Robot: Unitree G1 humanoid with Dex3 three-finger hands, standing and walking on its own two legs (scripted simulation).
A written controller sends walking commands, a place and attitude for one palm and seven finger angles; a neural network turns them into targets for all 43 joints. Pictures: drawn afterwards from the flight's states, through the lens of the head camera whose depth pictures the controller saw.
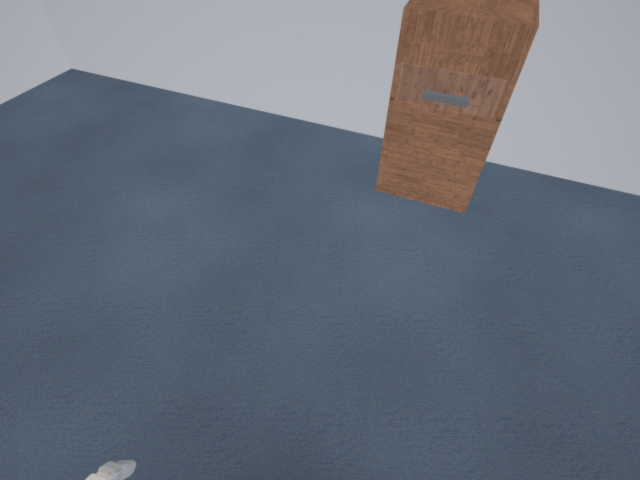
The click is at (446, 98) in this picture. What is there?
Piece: drawer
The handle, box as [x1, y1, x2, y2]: [422, 86, 469, 106]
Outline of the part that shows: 423,93 422,98 462,106 467,106 469,100 469,94 467,94 466,97 461,97 429,91 428,86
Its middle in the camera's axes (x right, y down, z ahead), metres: +0.47 -0.54 +1.45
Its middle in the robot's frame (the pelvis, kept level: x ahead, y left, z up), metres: +1.44 -0.42 -0.21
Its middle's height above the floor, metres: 0.56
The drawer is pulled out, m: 0.00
